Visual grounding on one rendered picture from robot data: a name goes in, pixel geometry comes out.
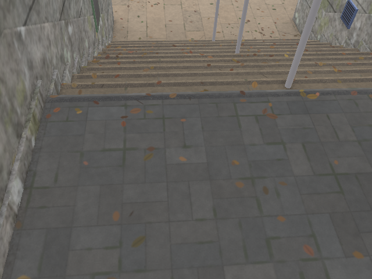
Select stairs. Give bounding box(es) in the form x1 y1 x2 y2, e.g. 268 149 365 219
59 38 372 95

